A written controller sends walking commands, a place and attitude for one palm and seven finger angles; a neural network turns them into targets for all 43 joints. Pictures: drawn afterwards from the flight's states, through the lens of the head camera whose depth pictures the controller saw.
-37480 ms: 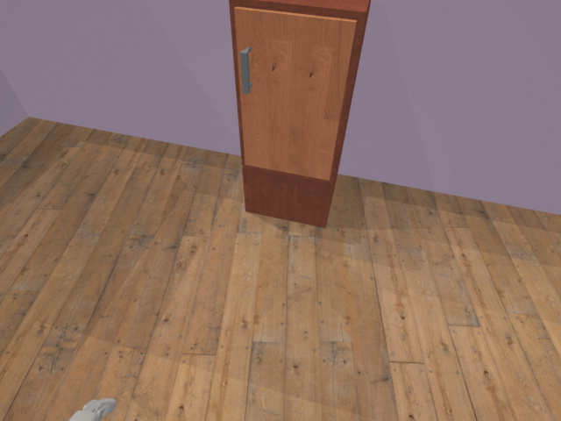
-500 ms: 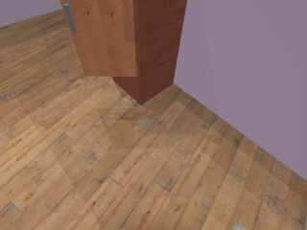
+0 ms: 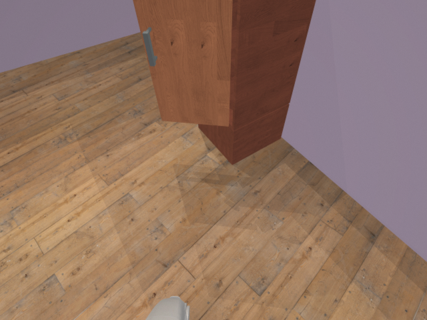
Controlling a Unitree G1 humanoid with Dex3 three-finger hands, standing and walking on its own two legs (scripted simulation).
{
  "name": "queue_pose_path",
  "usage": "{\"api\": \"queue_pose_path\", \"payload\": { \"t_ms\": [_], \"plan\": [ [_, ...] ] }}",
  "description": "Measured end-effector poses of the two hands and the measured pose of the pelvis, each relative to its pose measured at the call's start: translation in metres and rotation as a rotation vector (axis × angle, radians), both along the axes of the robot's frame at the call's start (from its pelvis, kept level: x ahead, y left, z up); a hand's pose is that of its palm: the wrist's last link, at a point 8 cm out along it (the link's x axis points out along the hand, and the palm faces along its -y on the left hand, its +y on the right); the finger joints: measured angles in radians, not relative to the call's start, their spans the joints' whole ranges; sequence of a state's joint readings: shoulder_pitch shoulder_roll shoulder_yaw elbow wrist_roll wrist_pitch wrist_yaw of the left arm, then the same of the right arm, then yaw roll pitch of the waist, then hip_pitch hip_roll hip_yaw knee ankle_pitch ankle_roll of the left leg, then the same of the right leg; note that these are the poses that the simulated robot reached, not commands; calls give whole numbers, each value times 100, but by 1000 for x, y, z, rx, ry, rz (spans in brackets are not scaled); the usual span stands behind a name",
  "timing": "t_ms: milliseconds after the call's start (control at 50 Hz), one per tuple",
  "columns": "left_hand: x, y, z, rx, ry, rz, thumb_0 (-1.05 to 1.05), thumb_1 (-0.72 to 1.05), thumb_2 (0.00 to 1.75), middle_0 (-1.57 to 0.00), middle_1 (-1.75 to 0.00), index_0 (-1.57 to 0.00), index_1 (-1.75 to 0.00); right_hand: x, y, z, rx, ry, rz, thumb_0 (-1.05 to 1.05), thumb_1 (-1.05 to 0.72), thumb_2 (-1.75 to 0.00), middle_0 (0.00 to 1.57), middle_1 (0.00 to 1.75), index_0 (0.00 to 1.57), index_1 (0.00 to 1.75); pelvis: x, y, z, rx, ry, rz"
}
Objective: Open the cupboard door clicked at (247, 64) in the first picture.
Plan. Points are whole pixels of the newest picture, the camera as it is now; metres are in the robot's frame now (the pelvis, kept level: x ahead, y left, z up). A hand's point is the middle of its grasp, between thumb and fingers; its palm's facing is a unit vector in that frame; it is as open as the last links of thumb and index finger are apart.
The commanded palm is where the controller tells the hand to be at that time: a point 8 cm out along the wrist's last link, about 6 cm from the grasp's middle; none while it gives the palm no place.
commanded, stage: take the last steps up to it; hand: left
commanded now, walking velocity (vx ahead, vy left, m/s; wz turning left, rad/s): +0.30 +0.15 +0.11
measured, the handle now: (151, 46) +1.06 +0.33 -0.03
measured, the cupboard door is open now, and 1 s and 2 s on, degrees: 48 48 48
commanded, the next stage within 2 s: come to a stop and stand still in 1.14 s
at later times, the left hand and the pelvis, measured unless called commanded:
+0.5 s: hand (114, 265) +0.25 +0.26 -0.16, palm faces +0.05 -0.97 -0.24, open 7.4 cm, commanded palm none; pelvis +0.16 +0.07 -0.01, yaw +0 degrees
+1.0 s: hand (123, 261) +0.27 +0.25 -0.17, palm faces +0.13 -0.98 -0.15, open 7.4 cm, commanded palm none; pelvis +0.35 +0.10 -0.01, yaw +1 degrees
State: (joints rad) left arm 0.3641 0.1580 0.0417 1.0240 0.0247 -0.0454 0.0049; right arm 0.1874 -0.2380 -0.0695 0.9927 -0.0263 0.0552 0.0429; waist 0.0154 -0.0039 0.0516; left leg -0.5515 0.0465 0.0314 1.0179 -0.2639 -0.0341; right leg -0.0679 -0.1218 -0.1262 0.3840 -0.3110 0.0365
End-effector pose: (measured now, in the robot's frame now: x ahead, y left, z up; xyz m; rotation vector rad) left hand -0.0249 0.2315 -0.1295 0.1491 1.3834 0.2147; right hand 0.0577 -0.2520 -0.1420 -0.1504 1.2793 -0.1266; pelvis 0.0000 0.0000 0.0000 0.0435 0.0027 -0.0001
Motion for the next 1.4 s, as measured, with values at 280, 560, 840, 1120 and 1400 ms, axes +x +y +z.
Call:
{"api": "queue_pose_path", "payload": {
  "t_ms": [280,560,840,1120,1400],
  "plan": [
    [48,65,-39,-44,134,88,1,90,89,-21,-30,-20,-30,148,90,-7,-27,-165,124,1,-91,-90,20,30,20,30,90,65,-26,-19,-19,34],
    [303,71,4,42,-290,-106,0,91,89,-20,-30,-20,-30,118,80,-35,40,89,-47,0,-92,-90,20,30,20,30,187,61,-20,30,-18,-10],
    [293,56,3,-17,-16,-11,0,93,89,-21,-30,-20,-30,258,84,-2,37,39,-30,1,-91,-90,20,30,20,30,288,64,6,-10,3,-8],
    [328,110,-45,-125,208,75,1,90,89,-21,-30,-20,-30,455,168,-5,-34,-188,92,1,-90,-90,20,30,20,30,397,142,-28,-50,-23,-5],
    [561,172,-16,-29,-177,-91,0,91,89,-20,-29,-19,-29,412,192,3,-55,37,-48,0,-93,-90,20,30,20,30,459,170,-5,-43,1,-28]
  ]
}}
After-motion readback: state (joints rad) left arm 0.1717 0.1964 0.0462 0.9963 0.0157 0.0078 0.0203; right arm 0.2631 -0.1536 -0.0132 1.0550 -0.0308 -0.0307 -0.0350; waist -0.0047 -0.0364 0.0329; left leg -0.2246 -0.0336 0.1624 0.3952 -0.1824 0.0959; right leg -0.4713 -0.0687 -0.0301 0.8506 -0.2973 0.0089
